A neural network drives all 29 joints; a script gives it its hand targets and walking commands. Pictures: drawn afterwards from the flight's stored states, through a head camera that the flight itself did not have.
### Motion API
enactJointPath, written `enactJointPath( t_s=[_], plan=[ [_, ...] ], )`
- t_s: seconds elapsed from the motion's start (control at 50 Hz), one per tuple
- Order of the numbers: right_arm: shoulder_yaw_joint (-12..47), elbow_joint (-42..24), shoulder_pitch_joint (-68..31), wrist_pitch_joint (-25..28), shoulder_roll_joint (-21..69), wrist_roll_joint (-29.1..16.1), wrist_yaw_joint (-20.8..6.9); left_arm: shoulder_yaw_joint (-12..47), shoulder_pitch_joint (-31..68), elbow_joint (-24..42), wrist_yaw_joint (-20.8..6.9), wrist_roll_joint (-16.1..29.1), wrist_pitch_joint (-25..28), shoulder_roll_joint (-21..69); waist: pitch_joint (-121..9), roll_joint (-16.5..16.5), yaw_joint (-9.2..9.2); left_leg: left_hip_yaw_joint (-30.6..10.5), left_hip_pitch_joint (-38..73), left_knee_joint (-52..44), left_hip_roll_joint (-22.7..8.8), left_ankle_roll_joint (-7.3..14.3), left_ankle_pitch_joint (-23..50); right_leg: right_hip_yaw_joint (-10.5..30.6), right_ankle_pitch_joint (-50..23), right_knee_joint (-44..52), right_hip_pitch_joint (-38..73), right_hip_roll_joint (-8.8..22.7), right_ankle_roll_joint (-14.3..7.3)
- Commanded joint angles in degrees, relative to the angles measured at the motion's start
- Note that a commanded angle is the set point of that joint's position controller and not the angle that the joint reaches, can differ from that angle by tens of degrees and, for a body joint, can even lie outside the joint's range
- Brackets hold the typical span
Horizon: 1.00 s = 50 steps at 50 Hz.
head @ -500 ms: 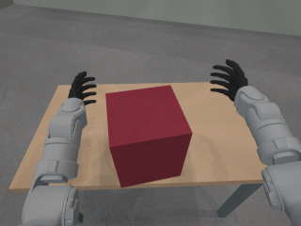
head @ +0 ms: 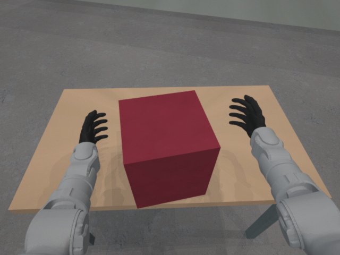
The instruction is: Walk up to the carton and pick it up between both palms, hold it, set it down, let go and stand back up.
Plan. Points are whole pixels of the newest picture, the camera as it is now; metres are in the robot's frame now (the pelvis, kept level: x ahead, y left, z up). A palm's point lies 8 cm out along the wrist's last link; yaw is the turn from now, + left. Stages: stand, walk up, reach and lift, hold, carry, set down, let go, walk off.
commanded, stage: reach and lift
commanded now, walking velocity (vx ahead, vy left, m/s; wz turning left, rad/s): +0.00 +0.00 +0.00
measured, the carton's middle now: (165, 151) +0.41 +0.04 -0.02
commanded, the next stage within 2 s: none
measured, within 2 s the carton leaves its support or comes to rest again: neither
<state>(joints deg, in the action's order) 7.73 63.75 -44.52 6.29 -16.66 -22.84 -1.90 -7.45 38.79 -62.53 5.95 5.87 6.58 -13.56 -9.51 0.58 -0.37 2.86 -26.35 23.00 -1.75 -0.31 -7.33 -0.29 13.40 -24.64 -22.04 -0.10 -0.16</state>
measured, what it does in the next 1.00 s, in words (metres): stands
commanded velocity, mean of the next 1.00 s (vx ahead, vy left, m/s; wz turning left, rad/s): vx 0.00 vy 0.00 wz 0.00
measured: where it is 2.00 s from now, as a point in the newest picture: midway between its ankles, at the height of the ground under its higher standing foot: outside the picture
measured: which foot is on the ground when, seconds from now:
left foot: down 0.00-1.00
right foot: down 0.00-1.00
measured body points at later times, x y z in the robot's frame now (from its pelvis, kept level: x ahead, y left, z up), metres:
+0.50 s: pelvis +0.00 +0.00 -0.01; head +0.06 +0.00 +0.44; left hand +0.41 +0.20 +0.02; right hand +0.43 -0.17 +0.04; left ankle +0.03 +0.12 -0.74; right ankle -0.02 -0.12 -0.74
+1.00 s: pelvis +0.00 +0.00 -0.01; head +0.06 +0.00 +0.44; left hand +0.41 +0.19 +0.02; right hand +0.43 -0.13 +0.04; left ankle +0.03 +0.12 -0.74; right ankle -0.02 -0.12 -0.74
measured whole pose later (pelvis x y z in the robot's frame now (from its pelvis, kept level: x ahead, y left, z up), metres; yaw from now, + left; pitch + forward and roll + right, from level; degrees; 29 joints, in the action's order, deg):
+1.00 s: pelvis +0.00 +0.00 -0.01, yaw +0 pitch +20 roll +0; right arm 5.8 68.2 -44.5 16.5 -5.3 -11.2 3.7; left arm -8.5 38.9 -66.1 7.6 4.2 19.5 -7.5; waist -14.5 0.1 -0.4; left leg 2.8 -37.5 25.4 -2.5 -0.6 -7.4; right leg -0.3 13.4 -27.0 -33.3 -0.7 -0.3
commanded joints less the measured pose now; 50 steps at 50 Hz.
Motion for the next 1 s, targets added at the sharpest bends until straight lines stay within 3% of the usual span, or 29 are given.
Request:
enactJointPath(
  t_s=[0.0, 0.02, 0.04, 0.08, 0.14, 0.18, 0.2, 0.24, 0.3, 0.32, 0.34, 0.38, 0.4, 0.44, 0.46, 0.5, 0.52, 0.54, 0.58, 0.62, 0.68, 0.74, 0.76, 0.78, 0.82, 0.88, 0.92, 0.94, 0.98],
  plan=[
    [4.33, -2.28, -23.22, 5.08, -4.65, -0.31, -0.83, 3.17, 24.84, 2.7, -0.92, 6.05, 9.86, -3.1, -28.28, -2.54, -9.39, 0.29, 15.72, 9.05, -0.89, -2.79, 16.39, -0.74, -7.33, 0.06, -9.59, -1.99, -0.38],
    [3.56, 0.3, -23.37, 5.06, -5.59, -0.35, -1.17, 3.88, 25.63, -0.74, -0.8, 6.96, 10.59, -2.52, -28.31, -2.77, -9.61, -0.13, 15.47, 8.59, -1.19, -3.36, 15.59, -0.95, -4.48, -0.06, -12.45, -1.84, -0.77],
    [3.3, -1.26, -25.42, 6.18, -6.42, -0.76, -1.37, 6.08, 27.13, 2.15, -0.45, 8.16, 11.64, -1.83, -31.53, -3.36, -8.74, -0.21, 16.64, 9.2, -1.34, -4.02, 16.16, -1.75, -4.46, -0.06, -13.81, -2.52, -1.24],
    [3.29, -0.31, -25.09, 7.98, -7.79, -2.07, -2.05, 6.48, 26.42, 4.5, -0.24, 8.04, 13.11, -0.58, -35.33, -6.26, -9.23, -0.59, 21.02, 10.79, -1.76, -5.8, 24.56, -2.25, -7.07, -0.61, -16.35, -3.16, -1.57],
    [3.16, -1.94, -22.71, 9.83, -8.11, -1.58, -2.24, 6.09, 22.31, 5.03, -0.17, 7.02, 13.38, -0.37, -38.61, -7.45, -8.99, -0.56, 22.83, 11.62, -1.49, -6.28, 27.04, -2.6, -8.63, -0.08, -16.44, -3.61, -1.63],
    [4.03, -3.34, -21.78, 10.39, -7.26, -1.21, -1.71, 4.66, 20.16, 2.47, -1.28, 6.33, 12.92, -1.6, -35.63, -4.06, -8.31, -0.17, 20.61, 11.43, -1.27, -5.0, 26.14, -2.43, -10.35, 0.13, -13.94, -3.62, -0.3],
    [4.34, -3.4, -23.52, 10.71, -5.67, -1.69, -1.87, 5.72, 22.95, 5.96, -1.2, 6.46, 14.06, -0.39, -39.44, -5.5, -9.55, -0.41, 19.96, 12.23, -0.97, -5.55, 29.51, -2.54, -11.92, -1.05, -14.25, -3.57, -0.65],
    [3.83, -3.59, -21.0, 11.04, -5.88, -0.66, -1.44, 3.59, 19.27, 3.76, -1.9, 5.58, 13.91, -1.4, -38.33, -3.8, -8.81, -0.06, 20.01, 12.11, -0.76, -4.96, 30.37, -1.66, -15.59, -0.65, -11.49, -3.21, 0.0],
    [5.5, -1.77, -20.46, 10.61, -4.35, -1.08, -1.42, 3.19, 18.56, 2.89, -2.39, 4.06, 13.9, 0.07, -35.98, -3.89, -9.86, -0.19, 18.91, 10.82, -0.86, -4.58, 29.32, -1.65, -15.56, -0.54, -10.4, -2.94, 0.17],
    [5.11, -2.83, -20.08, 11.01, -0.93, 0.71, -1.28, 4.47, 17.69, 2.51, -2.65, 3.71, 14.27, 3.55, -33.11, -2.38, -8.92, -0.52, 18.72, 10.72, -0.75, -4.38, 28.72, -2.06, -15.28, -0.5, -10.2, -3.22, 0.11],
    [5.39, -3.57, -22.32, 10.77, -1.49, 0.68, -1.34, 2.5, 19.36, 2.15, -2.83, 3.89, 14.27, 1.99, -32.71, -1.8, -10.07, 0.0, 16.54, 9.75, -0.64, -3.89, 26.04, -1.51, -13.16, 0.03, -9.66, -3.03, 0.41],
    [3.13, -4.0, -23.74, 11.11, -0.57, 3.01, -0.76, 1.74, 21.39, 2.46, -2.96, 3.0, 14.78, 2.63, -33.69, -2.01, -9.13, 0.45, 16.27, 9.58, -0.22, -4.13, 24.49, -1.65, -14.19, -0.11, -9.01, -2.55, 0.38],
    [1.54, -2.7, -21.91, 11.14, 1.76, 4.43, -0.65, 4.39, 20.4, 3.89, -3.01, 3.19, 15.35, 6.04, -32.82, -3.76, -6.36, -0.33, 17.95, 9.15, -0.07, -4.66, 25.09, -2.09, -13.68, 0.85, -9.43, -2.63, 0.12],
    [2.12, -2.83, -22.74, 10.87, 3.5, 5.84, -0.14, 1.51, 21.52, 0.62, -3.12, 1.06, 14.91, 5.22, -30.33, -1.89, -8.48, 0.31, 14.45, 9.31, -0.12, -3.67, 22.76, -1.23, -14.72, -0.22, -8.5, -2.09, 0.37],
    [0.33, -2.13, -21.51, 11.2, 2.41, 5.82, 0.16, 0.22, 19.67, 2.08, -2.41, -0.52, 15.58, 5.36, -32.93, -3.98, -8.44, 0.42, 16.41, 9.03, -0.22, -4.26, 23.37, -1.2, -12.78, 0.67, -9.28, -2.25, 0.02],
    [-1.29, -5.24, -22.5, 11.52, 4.88, 9.15, 1.54, -2.18, 21.66, 2.95, -2.06, -1.55, 16.0, 4.3, -32.11, -2.39, -8.63, 0.63, 13.64, 9.5, 0.0, -3.49, 21.21, -1.02, -13.13, -0.27, -7.81, -2.01, 0.24],
    [-3.44, -3.31, -22.68, 11.81, 3.03, 9.88, 2.1, -3.44, 22.54, 3.04, -1.4, -2.77, 16.38, 3.47, -32.66, -3.35, -7.19, 0.77, 14.83, 9.06, 0.26, -4.1, 21.07, -0.68, -13.34, 0.33, -6.78, -2.12, 0.31],
    [-3.95, -4.33, -24.24, 12.03, 3.93, 10.79, 2.46, -3.77, 21.44, 3.45, -0.81, -3.81, 15.87, 5.5, -33.4, -3.57, -8.43, 0.91, 15.38, 8.81, -0.12, -4.17, 21.89, -1.03, -14.1, 0.37, -7.88, -2.25, 0.2],
    [-6.8, -3.63, -25.6, 12.11, 4.45, 12.87, 3.77, -4.14, 24.02, 4.65, -0.35, -4.54, 15.65, 6.41, -32.91, -5.21, -7.57, 1.02, 15.85, 8.5, 0.16, -4.76, 22.5, -1.36, -12.01, 0.89, -8.74, -2.4, -0.07],
    [-6.09, -0.95, -23.08, 11.79, 6.07, 12.49, 4.21, -4.07, 20.57, 1.23, 0.13, -5.05, 15.02, 8.76, -29.97, -5.24, -8.09, 0.98, 16.6, 8.56, 0.07, -4.82, 21.98, -1.05, -10.13, 1.01, -8.0, -2.28, -0.48],
    [-7.72, -3.28, -22.44, 12.88, 5.96, 14.21, 5.52, -4.09, 20.72, 4.2, 0.43, -6.46, 14.58, 9.72, -30.58, -5.23, -5.7, 0.41, 19.2, 9.32, -0.15, -5.55, 24.8, -2.32, -11.23, 1.0, -7.87, -3.19, -0.67],
    [-8.0, -1.41, -23.13, 12.48, 5.99, 13.62, 5.79, -3.29, 22.03, 5.73, 1.19, -6.06, 14.08, 12.01, -32.6, -7.14, -6.47, 0.17, 20.7, 9.21, -0.47, -6.19, 26.37, -2.55, -9.87, 1.21, -9.09, -3.06, -1.1],
    [-7.75, -4.19, -24.43, 12.5, 6.38, 14.16, 5.95, -2.49, 23.14, 7.63, 1.29, -5.1, 14.52, 12.19, -34.11, -4.48, -6.89, -0.06, 21.0, 9.0, -0.64, -5.45, 25.72, -2.53, -9.12, 1.57, -9.04, -3.46, -1.13],
    [-7.77, -2.16, -22.45, 11.67, 7.73, 14.14, 5.6, -3.36, 22.25, 5.16, 0.74, -5.79, 14.57, 12.01, -30.15, -4.55, -5.65, 0.61, 19.35, 8.54, -0.22, -5.19, 22.2, -2.13, -8.59, 2.03, -7.59, -2.99, -0.76],
    [-6.2, -4.45, -23.17, 11.63, 8.81, 14.03, 5.8, -5.56, 21.08, 4.59, 1.14, -7.18, 15.02, 11.22, -31.9, -3.4, -8.58, 0.76, 16.85, 9.18, 0.04, -4.48, 23.5, -1.18, -10.68, 0.52, -5.5, -2.51, -0.66],
    [-6.22, -2.48, -21.85, 11.47, 9.94, 14.3, 5.65, -5.2, 20.18, 3.76, 0.66, -7.06, 14.85, 13.56, -30.63, -3.83, -7.85, 0.24, 18.15, 9.51, -0.15, -4.91, 27.52, -1.21, -14.07, 0.77, -5.13, -2.5, -0.24],
    [-8.99, -2.89, -22.4, 12.11, 8.81, 15.9, 5.98, -5.22, 21.65, 6.07, 0.67, -8.25, 15.0, 12.92, -31.08, -4.61, -6.32, -0.29, 19.64, 8.97, -0.33, -5.03, 26.43, -1.5, -12.46, 1.32, -5.56, -2.55, -0.67],
    [-8.21, -4.06, -24.5, 11.97, 9.62, 15.4, 6.03, -5.94, 23.63, 5.69, 1.07, -8.15, 14.91, 12.83, -30.83, -4.86, -8.23, 0.45, 17.79, 9.05, -0.26, -4.85, 25.5, -1.24, -11.26, 0.82, -5.83, -2.55, -0.78],
    [-8.0, -3.85, -23.23, 11.3, 11.33, 15.27, 5.35, -4.01, 23.26, 5.38, 0.61, -8.1, 15.13, 14.4, -31.15, -4.4, -6.66, 0.02, 18.64, 8.32, -0.4, -4.62, 22.34, -1.48, -8.96, 1.64, -6.54, -2.63, -0.96]
  ],
)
